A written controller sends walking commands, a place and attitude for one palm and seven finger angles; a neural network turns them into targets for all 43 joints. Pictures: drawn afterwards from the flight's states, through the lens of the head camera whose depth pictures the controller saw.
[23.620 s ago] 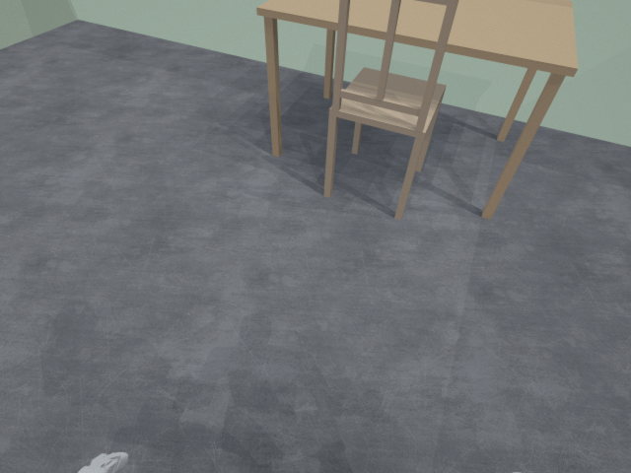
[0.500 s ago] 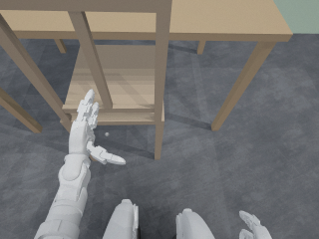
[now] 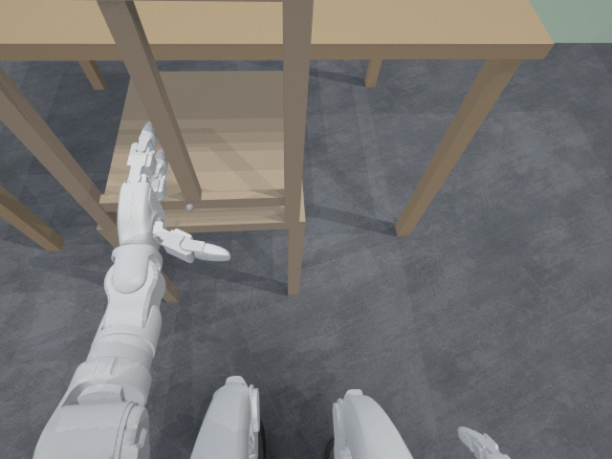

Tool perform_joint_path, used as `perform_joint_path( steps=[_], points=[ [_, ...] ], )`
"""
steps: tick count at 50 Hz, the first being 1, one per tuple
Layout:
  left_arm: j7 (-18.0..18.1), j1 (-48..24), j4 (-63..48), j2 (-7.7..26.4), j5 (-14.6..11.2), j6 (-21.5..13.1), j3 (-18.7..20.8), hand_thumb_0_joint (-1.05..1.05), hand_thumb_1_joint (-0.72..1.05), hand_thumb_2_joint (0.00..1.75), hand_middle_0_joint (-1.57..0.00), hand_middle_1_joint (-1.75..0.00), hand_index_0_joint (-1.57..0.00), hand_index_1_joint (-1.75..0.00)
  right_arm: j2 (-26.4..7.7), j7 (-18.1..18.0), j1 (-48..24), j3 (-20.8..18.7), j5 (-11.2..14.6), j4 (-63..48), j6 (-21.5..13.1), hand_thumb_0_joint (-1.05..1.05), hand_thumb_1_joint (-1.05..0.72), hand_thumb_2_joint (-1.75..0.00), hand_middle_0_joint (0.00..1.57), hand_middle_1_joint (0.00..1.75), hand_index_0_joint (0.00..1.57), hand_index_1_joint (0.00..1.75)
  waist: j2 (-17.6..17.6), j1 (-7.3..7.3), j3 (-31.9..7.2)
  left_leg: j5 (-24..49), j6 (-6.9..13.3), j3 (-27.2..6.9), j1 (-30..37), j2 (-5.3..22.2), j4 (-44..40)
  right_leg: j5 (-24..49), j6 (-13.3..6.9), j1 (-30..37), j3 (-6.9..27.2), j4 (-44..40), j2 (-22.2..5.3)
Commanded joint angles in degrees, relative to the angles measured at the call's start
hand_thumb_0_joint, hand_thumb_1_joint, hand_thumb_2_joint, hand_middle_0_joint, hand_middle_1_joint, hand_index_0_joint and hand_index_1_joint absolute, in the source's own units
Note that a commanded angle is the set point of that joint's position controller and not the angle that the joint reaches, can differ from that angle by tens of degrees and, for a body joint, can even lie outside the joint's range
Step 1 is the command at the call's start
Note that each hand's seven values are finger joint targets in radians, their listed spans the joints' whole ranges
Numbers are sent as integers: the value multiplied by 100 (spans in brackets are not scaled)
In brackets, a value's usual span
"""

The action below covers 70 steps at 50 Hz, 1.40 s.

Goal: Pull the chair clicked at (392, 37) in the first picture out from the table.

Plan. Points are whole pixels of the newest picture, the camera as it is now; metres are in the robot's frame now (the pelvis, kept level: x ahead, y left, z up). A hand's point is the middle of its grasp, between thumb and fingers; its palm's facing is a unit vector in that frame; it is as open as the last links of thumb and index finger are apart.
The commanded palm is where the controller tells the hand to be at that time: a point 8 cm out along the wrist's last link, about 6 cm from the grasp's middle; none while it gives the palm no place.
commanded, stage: push the fingers through the gap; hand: left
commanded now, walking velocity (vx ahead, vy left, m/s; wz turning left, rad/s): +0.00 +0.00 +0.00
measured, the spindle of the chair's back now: (165, 125) +0.53 +0.18 +0.07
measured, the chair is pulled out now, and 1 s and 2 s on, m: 0.00 0.00 0.01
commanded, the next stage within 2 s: hook a spindle and tug to test in 0.96 s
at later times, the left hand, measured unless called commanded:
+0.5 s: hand (185, 178) +0.47 +0.16 +0.03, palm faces +0.05 -1.00 -0.03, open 16.9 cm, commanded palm +0.45 +0.20 +0.03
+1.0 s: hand (181, 177) +0.48 +0.16 +0.03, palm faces +0.05 -1.00 -0.01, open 16.9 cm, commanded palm +0.45 +0.20 +0.03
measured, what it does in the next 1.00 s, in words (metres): stands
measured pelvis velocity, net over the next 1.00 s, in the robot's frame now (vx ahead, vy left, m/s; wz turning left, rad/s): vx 0.01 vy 0.01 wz -0.02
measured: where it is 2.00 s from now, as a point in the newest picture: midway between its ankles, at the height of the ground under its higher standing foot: outside the picture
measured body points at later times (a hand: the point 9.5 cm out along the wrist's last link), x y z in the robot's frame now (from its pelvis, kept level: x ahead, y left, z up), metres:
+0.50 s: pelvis +0.00 +0.00 +0.00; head +0.14 +0.01 +0.42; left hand +0.47 +0.21 +0.03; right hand +0.05 -0.26 -0.13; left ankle +0.06 +0.11 -0.61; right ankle +0.00 -0.11 -0.61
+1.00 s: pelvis +0.01 +0.01 +0.00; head +0.14 +0.03 +0.43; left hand +0.47 +0.22 +0.04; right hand +0.05 -0.25 -0.12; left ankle +0.06 +0.11 -0.61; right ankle +0.00 -0.11 -0.61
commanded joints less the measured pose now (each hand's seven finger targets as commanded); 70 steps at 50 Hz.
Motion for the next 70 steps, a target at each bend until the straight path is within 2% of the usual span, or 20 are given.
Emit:
perform_joint_path(
  steps=[1,3,7,12,19,20,21,24,28,31,37,42,48,49,53,56,59,62,67,70],
  points=[
    [-90,-2107,-1053,960,-6,-404,225,0,-50,30,-6,-8,-6,-8,-918,-51,556,-338,-12,-509,-125,0,-90,-90,20,30,20,30,377,-105,-2645,1418,7,-323,2714,-151,-745,1644,-22,443,238,-1179,103],
    [-123,-2156,-984,987,-64,-332,284,0,-50,30,-6,-8,-6,-8,-915,-35,591,-341,-4,-488,-97,0,-90,-90,20,30,20,30,405,-95,-2675,1463,8,-308,2705,-148,-741,1709,-18,532,243,-1204,107],
    [-134,-2290,-619,1112,-58,-222,399,0,-50,30,-6,-8,-6,-8,-930,-34,657,-332,7,-473,-16,0,-90,-90,20,30,20,30,-4,-204,-2435,1342,68,-240,2256,-167,-691,1785,39,714,310,-1271,116],
    [-100,-2775,-541,1442,-34,-404,687,0,-50,30,-6,-8,-6,-8,-941,-31,753,-326,-37,-390,-6,0,-90,-90,20,30,20,30,131,-207,-2580,1400,67,-250,2268,-158,-622,1794,32,679,329,-1206,125],
    [-259,-2885,-230,1518,59,-469,692,0,-50,30,-6,-8,-6,-8,-971,14,876,-350,-62,-335,55,0,-90,-90,20,30,20,30,318,-258,-2842,1714,68,-264,2418,-137,-539,2094,20,624,328,-1091,133],
    [-277,-2946,-229,1503,57,-446,679,0,-50,30,-6,-8,-6,-8,-971,15,877,-348,-65,-332,79,0,-90,-90,20,30,20,30,496,-255,-2835,1766,53,-254,2515,-128,-548,2095,19,534,310,-1107,123],
    [-301,-2939,-105,1370,28,-391,594,0,-50,30,-6,-8,-6,-8,-961,29,895,-340,-61,-318,106,0,-90,-90,20,30,20,30,376,-296,-2755,1698,62,-262,2471,-136,-560,2038,27,543,300,-1159,134],
    [-314,-3385,38,1481,18,-357,649,0,-50,30,-6,-8,-6,-8,-1001,15,958,-337,-62,-262,132,0,-90,-90,20,30,20,30,308,-405,-2570,1553,80,-323,2382,-119,-549,1841,21,367,267,-1153,148],
    [-254,-3707,60,1670,45,-438,798,0,-50,30,-6,-8,-6,-8,-994,8,988,-331,-93,-237,148,0,-90,-90,20,30,20,30,343,-417,-2759,1617,93,-301,2348,-128,-483,1903,31,444,302,-1153,149],
    [-232,-3374,-43,1838,75,-545,994,0,-50,30,-6,-8,-6,-8,-1001,39,1008,-336,-120,-285,185,0,-90,-90,20,30,20,30,434,-259,-3086,1913,71,-307,2550,-128,-505,2140,14,593,288,-1076,156],
    [-332,-2732,-13,1647,54,-352,858,0,-50,30,-6,-8,-6,-8,-990,109,981,-338,-76,-392,338,0,-90,-90,20,30,20,30,335,-240,-2914,1930,63,-254,2472,-121,-595,2300,27,754,268,-1153,171],
    [-328,-3133,-354,1351,-38,-373,581,0,-50,30,-6,-8,-6,-8,-976,94,950,-347,-54,-370,339,0,-90,-90,20,30,20,30,497,-365,-2737,1865,32,-366,2850,-90,-701,2004,9,399,176,-1229,184],
    [-136,-3503,-170,1223,113,-602,437,0,-50,30,-6,-8,-6,-8,-990,72,984,-371,-122,-204,293,0,-90,-90,20,30,20,30,539,-475,-2607,1771,-9,-521,3140,-50,-728,1677,-16,-73,88,-1196,189],
    [-104,-3614,-148,1302,156,-636,473,0,-50,30,-6,-8,-6,-8,-1015,70,1016,-367,-138,-184,292,0,-90,-90,20,30,20,30,724,-447,-2608,1800,-33,-568,3230,-44,-753,1620,-37,-192,66,-1136,176],
    [2,-3342,118,1179,251,-559,460,0,-50,30,-6,-8,-6,-8,-1000,119,986,-368,-170,-259,364,0,-90,-90,20,30,20,30,692,-361,-2755,1869,-43,-574,3272,-59,-781,1645,-49,-128,33,-1124,171],
    [48,-3280,286,1173,232,-474,499,0,-50,30,-11,-24,-11,-24,-1002,136,957,-347,-165,-312,437,0,-90,-90,20,30,20,30,472,-397,-2696,1808,-24,-535,3079,-65,-768,1682,-25,-56,53,-1143,173],
    [119,-3286,249,1422,238,-490,733,0,-50,30,-17,-41,-17,-41,-1017,143,962,-329,-163,-377,464,0,-90,-90,20,30,20,30,364,-337,-2629,1694,4,-483,2858,-87,-772,1667,-24,128,87,-1135,176],
    [130,-3335,-95,1161,270,-593,505,0,-50,30,-22,-57,-22,-57,-949,174,923,-341,-164,-432,477,0,-90,-90,20,30,20,30,486,-338,-2911,1855,1,-446,3036,-90,-743,1820,-15,201,113,-1147,176],
    [73,-3407,159,1328,241,-620,589,0,-50,30,-31,-85,-31,-85,-972,138,938,-335,-144,-335,470,0,-90,-90,20,30,20,30,207,-421,-2575,1443,43,-383,2557,-120,-707,1654,18,321,185,-1226,182],
    [42,-3544,97,1383,263,-664,581,0,-39,35,-36,-101,-36,-101,-970,116,956,-341,-141,-283,437,0,-90,-90,20,30,20,30,446,-413,-2680,1485,39,-370,2694,-113,-686,1664,3,253,209,-1219,168]
  ],
)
